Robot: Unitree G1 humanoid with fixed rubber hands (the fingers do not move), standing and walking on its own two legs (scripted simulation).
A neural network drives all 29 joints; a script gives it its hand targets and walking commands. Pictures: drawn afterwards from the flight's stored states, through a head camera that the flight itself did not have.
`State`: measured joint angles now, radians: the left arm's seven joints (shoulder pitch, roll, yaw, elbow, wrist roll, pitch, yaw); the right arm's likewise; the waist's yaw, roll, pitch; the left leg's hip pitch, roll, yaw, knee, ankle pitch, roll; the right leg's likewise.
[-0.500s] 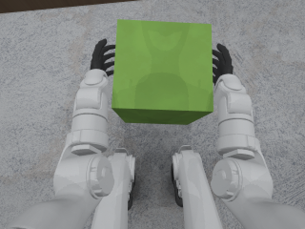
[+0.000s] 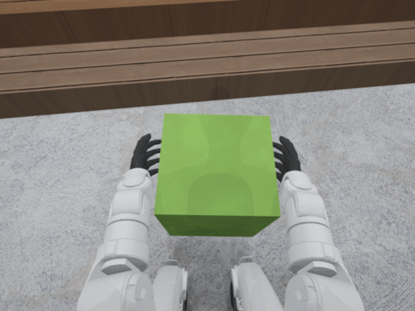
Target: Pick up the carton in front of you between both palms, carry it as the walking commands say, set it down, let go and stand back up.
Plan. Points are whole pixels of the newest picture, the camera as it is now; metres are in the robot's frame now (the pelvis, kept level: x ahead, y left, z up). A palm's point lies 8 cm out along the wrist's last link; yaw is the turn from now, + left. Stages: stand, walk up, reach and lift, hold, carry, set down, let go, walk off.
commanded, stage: reach and lift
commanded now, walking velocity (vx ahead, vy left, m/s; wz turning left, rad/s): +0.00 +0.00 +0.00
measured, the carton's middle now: (214, 182) +0.38 -0.01 -0.09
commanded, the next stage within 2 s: hold in 1.52 s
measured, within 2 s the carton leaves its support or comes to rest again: neither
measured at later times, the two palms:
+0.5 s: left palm (107, 163) +0.33 +0.14 +0.12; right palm (318, 160) +0.33 -0.16 +0.12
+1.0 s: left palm (102, 157) +0.33 +0.14 +0.14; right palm (325, 156) +0.33 -0.16 +0.14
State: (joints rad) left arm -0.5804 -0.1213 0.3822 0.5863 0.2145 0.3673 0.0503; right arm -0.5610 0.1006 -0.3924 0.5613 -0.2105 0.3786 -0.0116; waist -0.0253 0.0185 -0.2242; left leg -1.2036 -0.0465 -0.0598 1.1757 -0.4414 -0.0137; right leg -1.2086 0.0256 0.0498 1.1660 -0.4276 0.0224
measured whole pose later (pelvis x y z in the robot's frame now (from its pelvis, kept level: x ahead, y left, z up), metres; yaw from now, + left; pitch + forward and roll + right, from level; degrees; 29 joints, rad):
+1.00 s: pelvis +0.03 +0.00 +0.11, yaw +0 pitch -5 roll +0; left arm -0.35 -0.17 0.33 0.38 0.30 0.61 -0.02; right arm -0.34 0.17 -0.33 0.37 -0.30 0.62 0.03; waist 0.00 0.00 0.03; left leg -0.15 -0.02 -0.07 0.45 -0.22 -0.01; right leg -0.16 0.01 0.06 0.45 -0.21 0.01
